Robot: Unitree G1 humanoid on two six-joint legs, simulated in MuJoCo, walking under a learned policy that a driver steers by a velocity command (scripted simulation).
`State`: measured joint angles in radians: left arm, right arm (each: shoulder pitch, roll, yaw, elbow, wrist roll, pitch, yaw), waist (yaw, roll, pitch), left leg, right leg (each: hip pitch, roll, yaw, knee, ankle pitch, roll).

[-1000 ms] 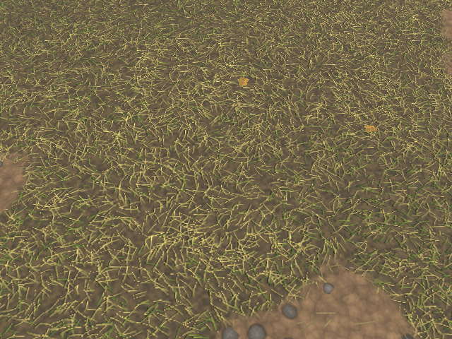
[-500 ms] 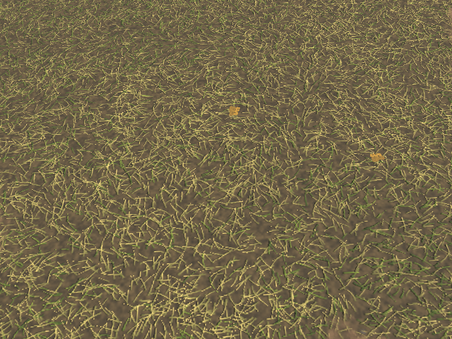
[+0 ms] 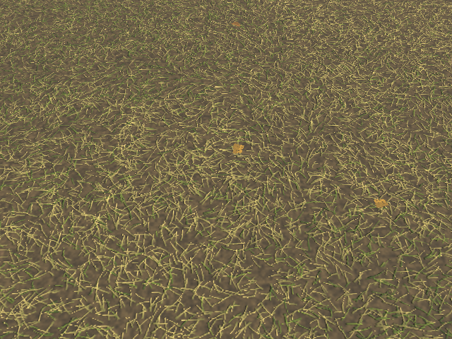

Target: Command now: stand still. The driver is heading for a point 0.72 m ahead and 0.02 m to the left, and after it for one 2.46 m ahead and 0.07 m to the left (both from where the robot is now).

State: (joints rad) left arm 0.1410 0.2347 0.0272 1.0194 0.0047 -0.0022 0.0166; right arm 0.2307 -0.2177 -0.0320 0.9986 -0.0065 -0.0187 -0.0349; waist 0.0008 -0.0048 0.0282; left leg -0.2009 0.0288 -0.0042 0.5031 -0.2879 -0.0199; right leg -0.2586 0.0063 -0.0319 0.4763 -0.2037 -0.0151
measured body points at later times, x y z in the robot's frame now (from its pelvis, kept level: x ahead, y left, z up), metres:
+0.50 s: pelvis +0.01 +0.00 +0.00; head +0.02 +0.00 +0.45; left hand +0.08 +0.26 -0.15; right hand +0.05 -0.25 -0.15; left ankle -0.01 +0.13 -0.74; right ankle +0.03 -0.11 -0.74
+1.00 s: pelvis +0.04 +0.02 -0.01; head +0.05 +0.03 +0.44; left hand +0.05 +0.28 -0.17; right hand +0.04 -0.23 -0.16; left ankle +0.00 +0.12 -0.74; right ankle +0.03 -0.11 -0.74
